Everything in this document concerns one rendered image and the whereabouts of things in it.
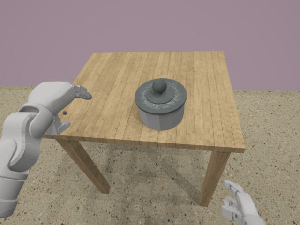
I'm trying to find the knob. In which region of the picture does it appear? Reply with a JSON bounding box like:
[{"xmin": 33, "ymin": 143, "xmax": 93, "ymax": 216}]
[{"xmin": 152, "ymin": 79, "xmax": 167, "ymax": 93}]

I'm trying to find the robot right hand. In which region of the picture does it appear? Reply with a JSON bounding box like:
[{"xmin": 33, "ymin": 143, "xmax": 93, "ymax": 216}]
[{"xmin": 222, "ymin": 180, "xmax": 259, "ymax": 225}]

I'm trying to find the table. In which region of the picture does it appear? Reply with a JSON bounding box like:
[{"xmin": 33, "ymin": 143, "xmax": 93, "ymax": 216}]
[{"xmin": 43, "ymin": 51, "xmax": 246, "ymax": 207}]

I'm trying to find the lid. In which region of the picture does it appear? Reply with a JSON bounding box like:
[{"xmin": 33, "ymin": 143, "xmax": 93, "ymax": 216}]
[{"xmin": 135, "ymin": 78, "xmax": 187, "ymax": 115}]

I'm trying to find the pot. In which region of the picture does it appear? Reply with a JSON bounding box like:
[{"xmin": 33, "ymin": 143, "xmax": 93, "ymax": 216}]
[{"xmin": 139, "ymin": 104, "xmax": 185, "ymax": 131}]

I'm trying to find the robot left hand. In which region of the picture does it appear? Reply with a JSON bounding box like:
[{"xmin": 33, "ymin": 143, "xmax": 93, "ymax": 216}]
[{"xmin": 28, "ymin": 82, "xmax": 92, "ymax": 136}]

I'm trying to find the right robot forearm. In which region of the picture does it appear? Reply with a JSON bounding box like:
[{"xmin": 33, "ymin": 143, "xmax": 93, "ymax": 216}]
[{"xmin": 242, "ymin": 215, "xmax": 266, "ymax": 225}]

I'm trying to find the left robot forearm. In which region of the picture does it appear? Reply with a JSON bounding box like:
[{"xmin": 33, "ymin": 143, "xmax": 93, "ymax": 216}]
[{"xmin": 0, "ymin": 103, "xmax": 54, "ymax": 218}]

